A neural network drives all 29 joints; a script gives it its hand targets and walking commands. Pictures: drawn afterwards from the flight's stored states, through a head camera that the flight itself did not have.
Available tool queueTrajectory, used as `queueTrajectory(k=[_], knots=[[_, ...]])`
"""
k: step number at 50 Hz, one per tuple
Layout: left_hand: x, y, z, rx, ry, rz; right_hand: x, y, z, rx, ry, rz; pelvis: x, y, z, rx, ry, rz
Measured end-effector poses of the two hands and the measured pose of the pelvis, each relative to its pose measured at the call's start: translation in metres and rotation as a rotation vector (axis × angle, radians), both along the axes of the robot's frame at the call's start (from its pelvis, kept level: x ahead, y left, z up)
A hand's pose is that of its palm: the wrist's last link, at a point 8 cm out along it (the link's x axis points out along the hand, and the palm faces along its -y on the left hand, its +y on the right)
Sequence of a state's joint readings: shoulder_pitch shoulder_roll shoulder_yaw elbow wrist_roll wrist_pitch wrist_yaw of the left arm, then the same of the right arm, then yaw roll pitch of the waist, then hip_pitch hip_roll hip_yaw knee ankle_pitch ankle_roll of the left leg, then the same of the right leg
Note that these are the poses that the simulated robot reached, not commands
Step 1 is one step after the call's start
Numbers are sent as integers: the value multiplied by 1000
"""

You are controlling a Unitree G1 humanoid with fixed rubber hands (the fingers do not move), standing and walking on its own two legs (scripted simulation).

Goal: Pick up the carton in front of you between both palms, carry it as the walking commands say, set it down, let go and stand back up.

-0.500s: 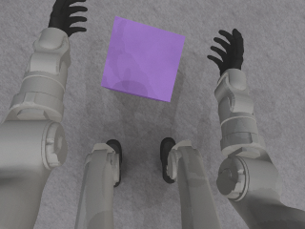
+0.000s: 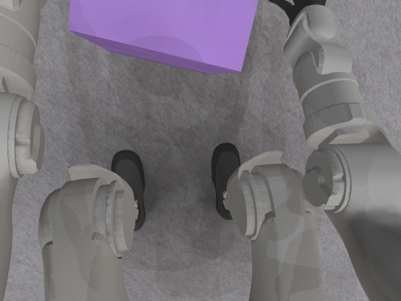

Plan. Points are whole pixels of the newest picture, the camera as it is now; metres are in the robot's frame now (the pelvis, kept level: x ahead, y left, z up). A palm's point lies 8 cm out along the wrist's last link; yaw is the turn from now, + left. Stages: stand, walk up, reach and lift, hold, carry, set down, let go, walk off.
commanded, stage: reach and lift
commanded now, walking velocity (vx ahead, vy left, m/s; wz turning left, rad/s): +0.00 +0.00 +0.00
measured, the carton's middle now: out of the picture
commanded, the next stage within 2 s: none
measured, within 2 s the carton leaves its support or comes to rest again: leaves its support in 0.84 s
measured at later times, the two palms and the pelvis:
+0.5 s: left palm out of the picture +0.58 +0.18 -0.19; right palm out of the picture +0.54 -0.14 -0.18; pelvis +0.01 +0.00 -0.01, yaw +0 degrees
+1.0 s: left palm out of the picture +0.56 +0.18 -0.14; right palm out of the picture +0.55 -0.12 -0.12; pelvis +0.02 +0.00 -0.01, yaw +1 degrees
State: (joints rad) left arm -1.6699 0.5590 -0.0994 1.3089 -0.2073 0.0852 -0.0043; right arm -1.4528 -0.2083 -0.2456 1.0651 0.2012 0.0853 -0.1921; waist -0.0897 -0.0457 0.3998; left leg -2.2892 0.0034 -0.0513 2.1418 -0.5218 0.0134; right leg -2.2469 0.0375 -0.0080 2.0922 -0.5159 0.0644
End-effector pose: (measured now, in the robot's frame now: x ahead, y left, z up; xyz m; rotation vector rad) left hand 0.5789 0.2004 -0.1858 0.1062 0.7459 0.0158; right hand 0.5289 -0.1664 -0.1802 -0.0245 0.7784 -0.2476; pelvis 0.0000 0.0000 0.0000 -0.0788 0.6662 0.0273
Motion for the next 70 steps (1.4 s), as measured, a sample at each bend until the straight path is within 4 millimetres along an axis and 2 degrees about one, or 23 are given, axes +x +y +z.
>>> queueTrajectory(k=[3,6,11,20,23,27,40,45,49,56,60,65,70], knots=[[1,-1,-13,-1,-14,-3,8,-3,-6,-5,-17,-2,2,0,-7,0,-24,-3],[3,-2,-17,-2,-27,-7,12,1,-9,2,-23,2,6,1,-12,1,-39,-7],[6,-3,-9,-3,-45,-13,16,11,-5,13,-32,7,10,1,-15,2,-36,-8],[3,-10,3,-7,-22,-20,7,15,1,16,-21,12,10,1,-10,-3,-18,0],[1,-17,2,-12,-18,-34,8,18,3,22,-27,25,8,1,-8,-3,-20,-2],[1,-29,2,-24,-18,-52,13,33,4,44,-37,47,5,1,-7,-1,-30,-6],[4,-29,3,-27,8,-72,28,34,9,56,-20,25,10,4,-21,-1,-18,-14],[-4,-28,7,-27,-4,-51,30,36,23,49,-42,11,14,4,-21,5,12,-9],[-15,-26,31,-22,-25,1,20,43,50,57,-88,-17,16,0,-13,9,35,10],[-39,-11,115,-36,-54,68,-4,56,114,94,-123,3,11,-8,19,19,50,45],[-50,-11,155,-36,-35,79,-14,57,150,93,-104,13,6,-9,42,15,59,59],[-56,-21,190,-34,-27,69,-23,47,186,76,-96,12,3,-10,69,14,75,58],[-62,-27,213,-38,-36,75,-26,40,212,73,-105,15,3,-10,90,24,90,47]])
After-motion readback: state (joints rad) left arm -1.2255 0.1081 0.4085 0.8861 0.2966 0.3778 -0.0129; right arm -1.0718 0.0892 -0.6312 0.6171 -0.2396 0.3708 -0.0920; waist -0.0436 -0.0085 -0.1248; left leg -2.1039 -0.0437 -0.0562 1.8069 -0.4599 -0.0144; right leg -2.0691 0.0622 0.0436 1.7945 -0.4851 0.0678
